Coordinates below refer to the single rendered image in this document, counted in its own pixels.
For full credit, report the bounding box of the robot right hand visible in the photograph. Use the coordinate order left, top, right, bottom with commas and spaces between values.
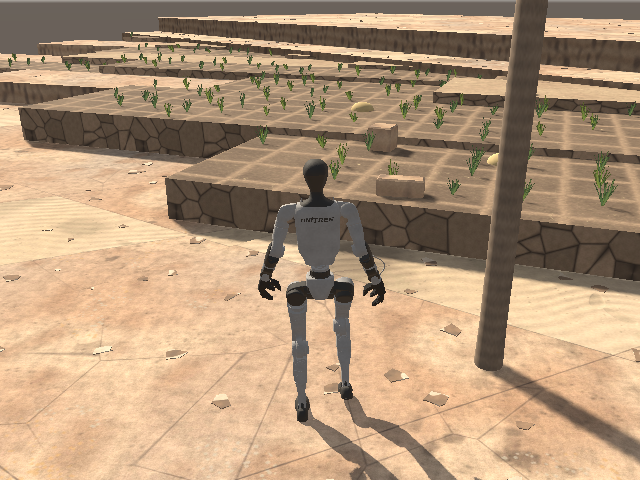
363, 279, 386, 306

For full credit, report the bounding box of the robot left forearm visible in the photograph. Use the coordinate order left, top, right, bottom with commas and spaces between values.
260, 242, 279, 282

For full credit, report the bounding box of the robot right forearm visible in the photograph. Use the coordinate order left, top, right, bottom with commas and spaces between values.
359, 241, 382, 285

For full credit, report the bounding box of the robot left hand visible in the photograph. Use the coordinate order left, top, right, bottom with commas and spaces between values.
258, 278, 281, 300

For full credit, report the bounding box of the humanoid robot torso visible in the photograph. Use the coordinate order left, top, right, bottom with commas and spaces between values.
294, 197, 341, 300

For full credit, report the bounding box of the robot right upper arm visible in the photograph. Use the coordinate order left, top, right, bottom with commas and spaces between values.
338, 201, 368, 257

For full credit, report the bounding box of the robot left upper arm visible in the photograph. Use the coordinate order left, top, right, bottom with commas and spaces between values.
269, 203, 296, 258

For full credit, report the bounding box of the robot left foot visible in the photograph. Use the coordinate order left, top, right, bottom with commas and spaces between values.
295, 396, 310, 422

